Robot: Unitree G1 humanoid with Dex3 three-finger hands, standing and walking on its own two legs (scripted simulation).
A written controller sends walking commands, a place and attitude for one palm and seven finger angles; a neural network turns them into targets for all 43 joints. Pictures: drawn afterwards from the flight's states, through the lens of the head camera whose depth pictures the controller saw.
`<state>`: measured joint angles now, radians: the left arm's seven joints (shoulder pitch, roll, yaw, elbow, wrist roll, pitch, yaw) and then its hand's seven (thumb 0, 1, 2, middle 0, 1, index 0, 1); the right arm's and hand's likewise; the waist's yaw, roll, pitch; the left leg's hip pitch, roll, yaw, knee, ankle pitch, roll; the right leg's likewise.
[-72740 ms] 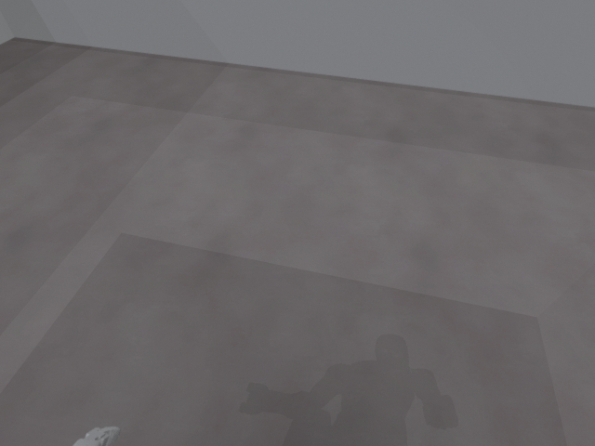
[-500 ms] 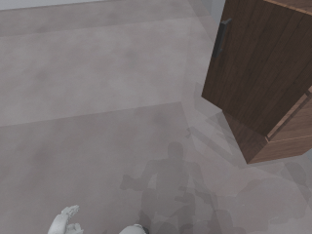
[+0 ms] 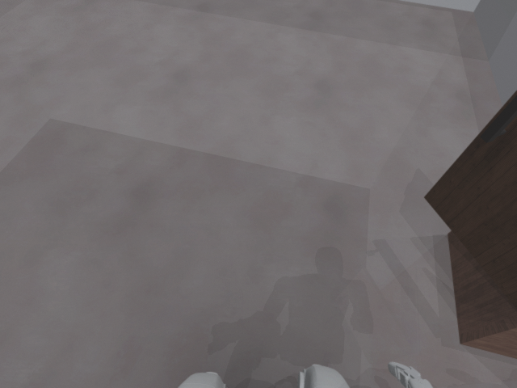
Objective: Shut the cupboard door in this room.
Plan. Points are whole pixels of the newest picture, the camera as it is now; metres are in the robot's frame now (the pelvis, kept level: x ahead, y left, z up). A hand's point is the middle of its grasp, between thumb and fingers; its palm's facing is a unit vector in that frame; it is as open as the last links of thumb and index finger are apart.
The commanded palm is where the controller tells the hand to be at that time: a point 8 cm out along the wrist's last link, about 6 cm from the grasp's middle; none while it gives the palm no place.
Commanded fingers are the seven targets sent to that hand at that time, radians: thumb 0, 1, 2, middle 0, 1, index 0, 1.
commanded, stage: walk to a spot facing it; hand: left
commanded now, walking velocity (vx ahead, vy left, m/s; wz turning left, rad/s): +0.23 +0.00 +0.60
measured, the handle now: (515, 112) +0.70 -0.53 +0.01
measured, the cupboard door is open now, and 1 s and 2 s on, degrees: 36 36 36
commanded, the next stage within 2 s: turn to face it in 0.58 s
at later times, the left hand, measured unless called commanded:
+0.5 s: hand out of the picture +0.02 +0.17 -0.15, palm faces +0.39 -0.90 -0.21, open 7.4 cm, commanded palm none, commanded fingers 0.00 0.90 0.90 -0.20 -0.30 -0.20 -0.30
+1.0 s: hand (142, 348) +0.18 +0.22 -0.15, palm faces +0.41 -0.89 -0.23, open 7.3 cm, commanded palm none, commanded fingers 0.00 0.90 0.90 -0.20 -0.30 -0.20 -0.30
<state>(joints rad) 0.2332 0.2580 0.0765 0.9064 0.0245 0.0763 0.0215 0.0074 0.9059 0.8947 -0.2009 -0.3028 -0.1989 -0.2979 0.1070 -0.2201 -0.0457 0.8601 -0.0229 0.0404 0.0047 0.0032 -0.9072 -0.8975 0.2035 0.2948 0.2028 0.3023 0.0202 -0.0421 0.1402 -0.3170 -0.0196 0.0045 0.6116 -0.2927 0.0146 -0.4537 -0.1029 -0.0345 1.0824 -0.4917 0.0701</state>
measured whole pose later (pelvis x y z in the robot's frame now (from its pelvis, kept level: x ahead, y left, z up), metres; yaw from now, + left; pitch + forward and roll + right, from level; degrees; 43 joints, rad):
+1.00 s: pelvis +0.21 +0.03 +0.00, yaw +22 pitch +0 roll +1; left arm 0.24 0.14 0.04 0.95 0.03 0.00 0.01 0.00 0.92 0.89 -0.20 -0.30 -0.20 -0.30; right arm 0.18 -0.19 -0.04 0.99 -0.01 0.04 -0.01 0.01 -0.91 -0.90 0.20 0.29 0.20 0.30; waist 0.02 0.03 0.07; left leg -0.33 0.01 0.04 0.94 -0.51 -0.01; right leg -0.36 0.00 -0.02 0.57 -0.21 -0.04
